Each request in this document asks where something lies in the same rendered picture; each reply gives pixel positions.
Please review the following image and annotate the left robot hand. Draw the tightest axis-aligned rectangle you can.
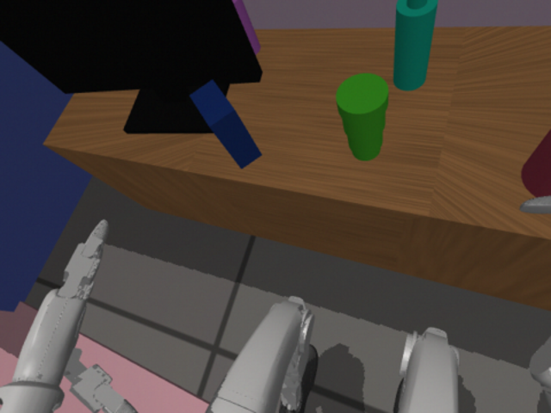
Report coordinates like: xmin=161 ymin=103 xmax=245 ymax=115
xmin=12 ymin=219 xmax=138 ymax=413

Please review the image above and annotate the right robot arm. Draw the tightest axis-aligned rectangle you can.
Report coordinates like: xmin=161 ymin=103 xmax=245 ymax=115
xmin=529 ymin=337 xmax=551 ymax=410

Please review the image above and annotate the left robot foot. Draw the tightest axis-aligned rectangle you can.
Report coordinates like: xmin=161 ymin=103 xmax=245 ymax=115
xmin=279 ymin=344 xmax=318 ymax=413

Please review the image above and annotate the right robot hand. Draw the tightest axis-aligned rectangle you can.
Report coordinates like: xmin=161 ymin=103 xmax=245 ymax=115
xmin=519 ymin=195 xmax=551 ymax=213

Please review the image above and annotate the left robot arm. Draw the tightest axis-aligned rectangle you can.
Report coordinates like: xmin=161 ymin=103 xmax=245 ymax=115
xmin=0 ymin=382 xmax=65 ymax=413

